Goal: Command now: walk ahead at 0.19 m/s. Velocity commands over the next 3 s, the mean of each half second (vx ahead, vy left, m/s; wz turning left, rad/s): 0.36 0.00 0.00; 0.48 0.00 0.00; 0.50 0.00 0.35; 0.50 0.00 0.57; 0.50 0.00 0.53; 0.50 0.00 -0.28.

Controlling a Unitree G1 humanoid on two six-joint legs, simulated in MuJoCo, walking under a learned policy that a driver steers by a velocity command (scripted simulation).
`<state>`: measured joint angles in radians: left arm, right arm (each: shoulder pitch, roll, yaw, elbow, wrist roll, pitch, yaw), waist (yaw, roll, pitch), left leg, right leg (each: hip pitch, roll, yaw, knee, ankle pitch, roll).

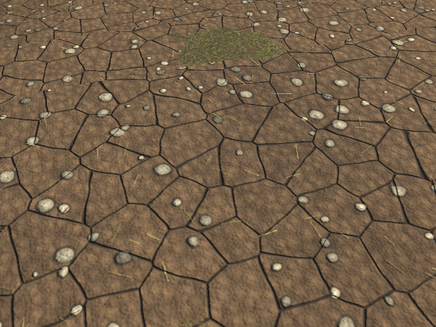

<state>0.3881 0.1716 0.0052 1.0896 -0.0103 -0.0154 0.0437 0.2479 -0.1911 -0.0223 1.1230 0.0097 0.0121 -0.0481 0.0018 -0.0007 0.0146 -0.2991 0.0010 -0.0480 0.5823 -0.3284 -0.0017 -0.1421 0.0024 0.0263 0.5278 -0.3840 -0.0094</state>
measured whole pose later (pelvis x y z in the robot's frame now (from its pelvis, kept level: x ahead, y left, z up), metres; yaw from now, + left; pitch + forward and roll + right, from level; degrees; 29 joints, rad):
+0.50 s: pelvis +0.18 +0.02 +0.00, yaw -1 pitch +2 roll +1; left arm 0.04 0.24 0.04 0.87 -0.03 -0.09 -0.03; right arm 0.51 -0.19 -0.01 1.08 0.01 -0.08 -0.02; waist -0.09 -0.03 0.01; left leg 0.12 -0.03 0.03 0.16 -0.31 0.03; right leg -0.65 -0.08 -0.02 0.66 -0.02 -0.03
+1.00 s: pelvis +0.47 -0.03 +0.01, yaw +0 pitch +1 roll -2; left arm 0.38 0.23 0.04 1.01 -0.01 -0.10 0.00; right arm 0.09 -0.25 -0.06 0.88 0.01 -0.08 0.00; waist 0.07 0.04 0.00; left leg -0.69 0.13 -0.03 0.69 0.07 0.01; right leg -0.01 0.08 -0.06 0.18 -0.20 -0.07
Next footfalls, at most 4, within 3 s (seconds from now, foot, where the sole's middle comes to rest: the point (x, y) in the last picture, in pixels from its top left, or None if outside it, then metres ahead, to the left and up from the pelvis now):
0.60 right None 0.44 -0.12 -0.77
1.18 left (196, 256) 0.76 0.11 -0.77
1.68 right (236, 183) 1.08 -0.04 -0.77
2.20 left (146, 163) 1.19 0.33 -0.77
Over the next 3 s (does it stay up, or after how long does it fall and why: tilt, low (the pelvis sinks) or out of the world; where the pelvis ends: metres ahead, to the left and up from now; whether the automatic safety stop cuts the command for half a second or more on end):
stays up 1.53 0.44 0.01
